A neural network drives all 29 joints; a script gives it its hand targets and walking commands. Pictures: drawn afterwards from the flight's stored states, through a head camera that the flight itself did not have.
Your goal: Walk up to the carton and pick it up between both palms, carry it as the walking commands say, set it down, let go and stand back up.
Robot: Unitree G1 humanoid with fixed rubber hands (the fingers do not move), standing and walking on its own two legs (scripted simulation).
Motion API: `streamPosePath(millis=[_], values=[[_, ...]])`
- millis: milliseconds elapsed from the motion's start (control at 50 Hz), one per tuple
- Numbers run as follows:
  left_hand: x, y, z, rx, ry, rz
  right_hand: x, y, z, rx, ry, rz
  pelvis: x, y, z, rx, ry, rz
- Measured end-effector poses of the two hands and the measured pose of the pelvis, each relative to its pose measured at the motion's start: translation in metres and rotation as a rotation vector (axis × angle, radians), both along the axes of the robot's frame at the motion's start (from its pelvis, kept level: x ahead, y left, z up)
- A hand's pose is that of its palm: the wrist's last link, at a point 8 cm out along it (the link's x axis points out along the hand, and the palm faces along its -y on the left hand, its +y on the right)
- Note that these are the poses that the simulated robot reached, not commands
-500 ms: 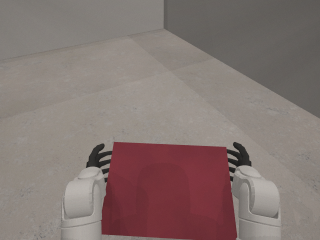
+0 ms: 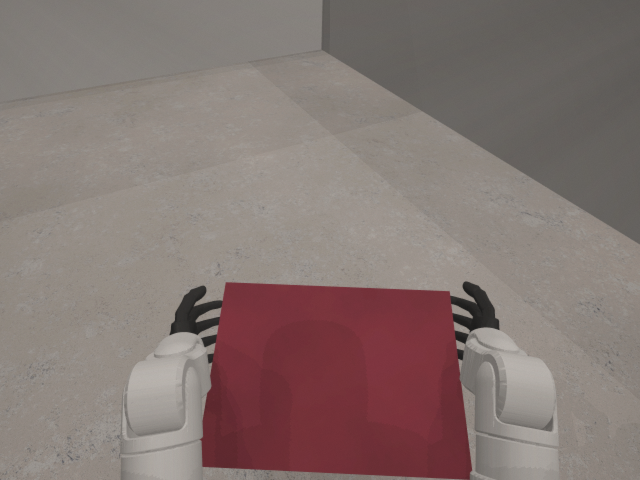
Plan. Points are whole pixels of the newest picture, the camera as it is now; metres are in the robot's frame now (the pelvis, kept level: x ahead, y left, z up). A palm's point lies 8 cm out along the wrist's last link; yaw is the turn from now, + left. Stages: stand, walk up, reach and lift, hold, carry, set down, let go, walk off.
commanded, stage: carry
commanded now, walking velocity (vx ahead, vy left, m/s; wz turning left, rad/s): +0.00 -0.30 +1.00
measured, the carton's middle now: (332, 384) +0.26 +0.00 -0.01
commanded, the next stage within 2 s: none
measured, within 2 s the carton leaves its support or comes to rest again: neither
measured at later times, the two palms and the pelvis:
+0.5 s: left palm (169, 372) +0.26 +0.19 +0.03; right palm (421, 300) +0.36 -0.13 +0.05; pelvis +0.04 -0.04 -0.01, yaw +16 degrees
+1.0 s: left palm (190, 430) +0.18 +0.14 +0.07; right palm (376, 245) +0.44 -0.07 +0.08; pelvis +0.12 -0.17 -0.01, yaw +51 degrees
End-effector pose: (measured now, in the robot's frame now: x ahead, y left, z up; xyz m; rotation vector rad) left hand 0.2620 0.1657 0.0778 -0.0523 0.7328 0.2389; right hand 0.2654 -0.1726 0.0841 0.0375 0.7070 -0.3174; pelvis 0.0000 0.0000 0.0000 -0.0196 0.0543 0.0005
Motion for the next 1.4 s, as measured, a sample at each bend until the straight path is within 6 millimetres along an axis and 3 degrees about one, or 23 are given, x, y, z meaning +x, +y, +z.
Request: streamPosePath(millis=[140,260,420,500,560,720,800,920,1040,1160,1240,1340,1400], values=[[0.009,-0.003,-0.001,-0.002,-0.012,0.009,0.013,-0.003,0.0,-0.001,-0.012,0.008,0.008,-0.008,-0.002,-0.009,0.009,0.033],[0.007,-0.003,-0.009,0.006,0.002,0.07,0.035,-0.002,-0.007,0.007,0.003,0.068,0.019,-0.024,-0.005,-0.011,0.023,0.108],[0.009,0.025,-0.034,-0.013,0.003,0.202,0.079,0.034,-0.027,-0.007,0.004,0.197,0.036,-0.029,-0.021,0.009,0.042,0.22],[-0.006,0.029,-0.045,-0.035,0.058,0.291,0.09,0.044,-0.038,-0.019,0.061,0.276,0.039,-0.044,-0.013,-0.006,0.047,0.284],[-0.017,0.026,-0.04,-0.027,0.066,0.353,0.1,0.048,-0.037,-0.014,0.071,0.34,0.046,-0.059,-0.007,-0.014,0.053,0.341],[-0.03,-0.003,-0.014,0.053,-0.011,0.518,0.14,0.045,-0.026,0.045,-0.01,0.526,0.077,-0.118,-0.009,-0.028,0.052,0.521],[-0.04,-0.02,-0.008,0.059,0.036,0.586,0.152,0.042,-0.024,0.054,0.034,0.593,0.093,-0.139,0.0,0.008,0.058,0.647],[-0.065,-0.024,0.001,0.043,0.015,0.741,0.166,0.07,-0.01,0.049,0.016,0.741,0.111,-0.163,0.005,0.031,0.067,0.796],[-0.098,-0.023,-0.018,0.014,-0.029,0.907,0.169,0.112,-0.015,0.017,-0.028,0.91,0.124,-0.178,-0.014,0.014,0.078,0.911],[-0.127,-0.055,-0.035,-0.038,0.071,1.046,0.165,0.118,-0.034,-0.033,0.075,1.043,0.144,-0.204,-0.005,0.007,0.049,1.023],[-0.128,-0.075,-0.028,-0.017,0.056,1.123,0.175,0.121,-0.033,-0.013,0.06,1.122,0.166,-0.225,-0.005,-0.007,0.036,1.098],[-0.114,-0.101,-0.018,0.052,0.028,1.201,0.201,0.122,-0.033,0.047,0.025,1.212,0.205,-0.25,-0.013,-0.022,0.029,1.21],[-0.111,-0.119,-0.015,0.051,0.061,1.237,0.209,0.119,-0.032,0.047,0.055,1.248,0.221,-0.262,-0.007,0.002,0.041,1.304]])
